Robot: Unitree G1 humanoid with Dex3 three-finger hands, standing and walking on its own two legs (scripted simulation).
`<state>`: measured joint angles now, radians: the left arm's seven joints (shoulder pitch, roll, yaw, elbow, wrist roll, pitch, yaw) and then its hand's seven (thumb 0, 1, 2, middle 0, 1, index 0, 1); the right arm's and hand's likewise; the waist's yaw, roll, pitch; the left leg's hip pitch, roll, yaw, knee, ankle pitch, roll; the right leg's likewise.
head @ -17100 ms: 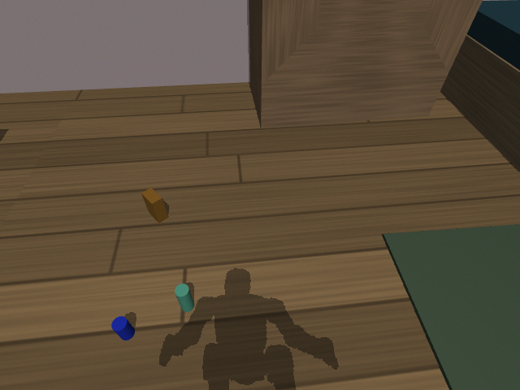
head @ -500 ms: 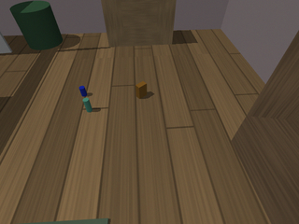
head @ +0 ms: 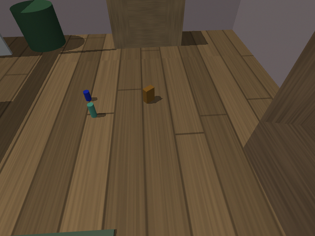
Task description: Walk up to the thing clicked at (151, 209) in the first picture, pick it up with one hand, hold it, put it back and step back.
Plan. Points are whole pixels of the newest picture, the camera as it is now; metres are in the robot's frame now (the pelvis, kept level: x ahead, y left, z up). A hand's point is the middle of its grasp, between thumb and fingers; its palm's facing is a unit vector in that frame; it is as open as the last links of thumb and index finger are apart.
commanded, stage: stand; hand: left
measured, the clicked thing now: (148, 94) +1.45 +0.13 -0.71
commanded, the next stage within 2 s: walk up in 0.70 s
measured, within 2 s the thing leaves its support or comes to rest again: neither
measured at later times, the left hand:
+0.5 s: hand out of the picture +0.06 +0.25 -0.15, palm faces -0.01 -0.94 -0.35, open 7.4 cm
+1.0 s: hand out of the picture +0.07 +0.33 -0.17, palm faces +0.02 -0.94 -0.35, open 7.4 cm
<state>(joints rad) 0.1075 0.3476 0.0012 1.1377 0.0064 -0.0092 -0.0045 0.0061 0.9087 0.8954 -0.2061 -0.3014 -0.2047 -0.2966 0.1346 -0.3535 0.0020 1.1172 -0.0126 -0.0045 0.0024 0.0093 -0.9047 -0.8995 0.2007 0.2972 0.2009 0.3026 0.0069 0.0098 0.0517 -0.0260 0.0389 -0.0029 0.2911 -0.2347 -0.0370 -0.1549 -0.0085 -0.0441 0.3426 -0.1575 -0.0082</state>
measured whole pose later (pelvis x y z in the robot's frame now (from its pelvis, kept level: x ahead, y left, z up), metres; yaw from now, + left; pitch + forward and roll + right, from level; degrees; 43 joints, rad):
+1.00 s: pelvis +0.04 +0.04 -0.02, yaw -1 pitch -3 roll -1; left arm 0.26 0.44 0.09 1.03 0.04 0.00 -0.07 0.01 0.91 0.90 -0.21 -0.30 -0.21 -0.30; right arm 0.22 -0.43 -0.11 0.98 -0.04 -0.07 0.07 0.01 -0.90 -0.90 0.20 0.30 0.20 0.30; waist 0.05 -0.02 0.04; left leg -0.28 0.06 0.04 0.58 -0.25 0.00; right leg -0.19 -0.03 0.01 0.61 -0.42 -0.04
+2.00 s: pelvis +0.50 +0.00 -0.03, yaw -5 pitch -3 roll -1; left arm 0.30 0.43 0.05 0.90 0.00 -0.04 -0.03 0.01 0.91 0.90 -0.20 -0.30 -0.20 -0.30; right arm 0.23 -0.40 -0.07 0.83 -0.02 -0.09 0.06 0.01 -0.91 -0.90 0.20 0.30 0.20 0.30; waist 0.01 -0.05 0.10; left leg -0.40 0.04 0.08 0.68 -0.24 0.03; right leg -0.24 0.00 0.02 1.08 -0.50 -0.05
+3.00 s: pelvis +0.88 -0.04 -0.02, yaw -1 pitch -4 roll -2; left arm 0.35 0.41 0.03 0.88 0.00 -0.04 -0.02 0.01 0.91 0.90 -0.21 -0.30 -0.20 -0.30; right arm 0.23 -0.38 -0.05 0.81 -0.01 -0.06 0.06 0.01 -0.90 -0.90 0.20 0.30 0.20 0.30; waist 0.01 -0.03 0.11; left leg -0.32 0.02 0.05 0.60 -0.22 0.05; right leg -0.32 -0.01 -0.01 1.11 -0.47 -0.05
